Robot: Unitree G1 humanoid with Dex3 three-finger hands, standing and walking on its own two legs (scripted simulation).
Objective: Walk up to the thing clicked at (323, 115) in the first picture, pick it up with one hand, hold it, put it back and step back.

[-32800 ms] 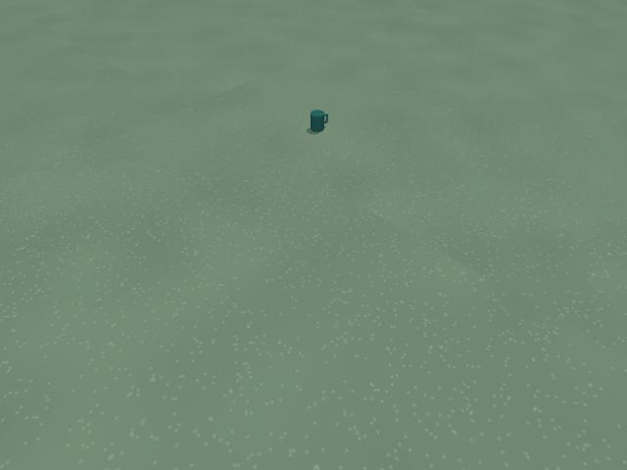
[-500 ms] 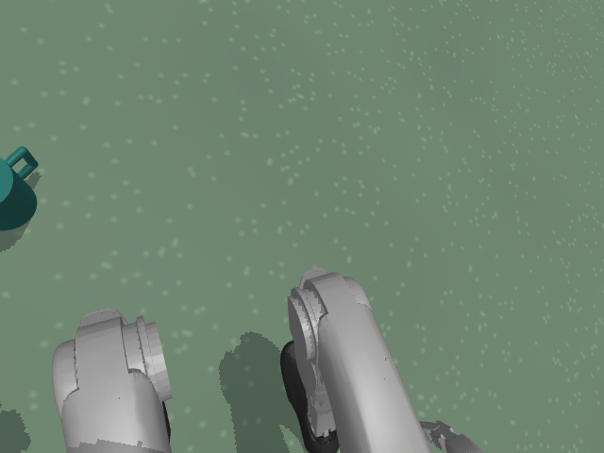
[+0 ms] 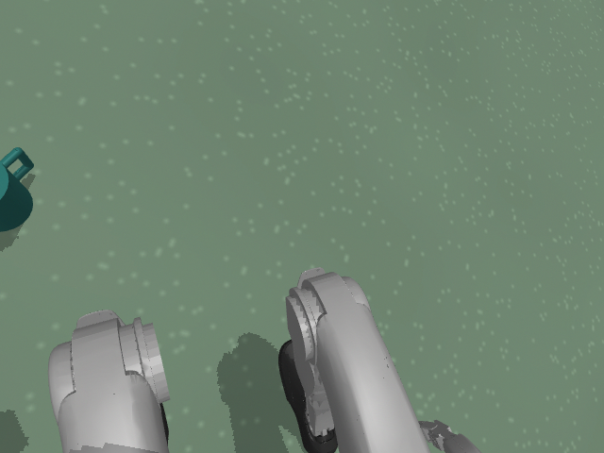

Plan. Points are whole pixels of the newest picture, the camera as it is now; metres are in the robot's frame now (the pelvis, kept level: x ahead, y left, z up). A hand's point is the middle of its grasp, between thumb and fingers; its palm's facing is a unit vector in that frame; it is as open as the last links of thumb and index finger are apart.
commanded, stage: rise first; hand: left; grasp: from above
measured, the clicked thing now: out of the picture +0.51 +0.34 -0.27
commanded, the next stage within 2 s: approach in 1.66 s
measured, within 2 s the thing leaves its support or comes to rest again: neither
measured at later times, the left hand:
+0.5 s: hand out of the picture +0.46 +0.38 -0.16, palm faces -0.45 -0.11 -0.89, open 14.1 cm
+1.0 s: hand out of the picture +0.46 +0.38 -0.16, palm faces -0.44 -0.12 -0.89, open 14.2 cm
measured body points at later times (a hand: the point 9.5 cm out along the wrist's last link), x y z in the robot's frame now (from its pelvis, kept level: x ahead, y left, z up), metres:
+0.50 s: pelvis +0.00 +0.00 +0.00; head +0.24 +0.11 +0.36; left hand +0.48 +0.38 -0.11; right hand +0.07 -0.26 -0.09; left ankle +0.08 +0.13 -0.29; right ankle +0.11 -0.14 -0.29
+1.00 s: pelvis +0.00 +0.00 +0.00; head +0.24 +0.11 +0.36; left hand +0.48 +0.38 -0.11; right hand +0.07 -0.26 -0.09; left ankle +0.08 +0.13 -0.29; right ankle +0.11 -0.14 -0.29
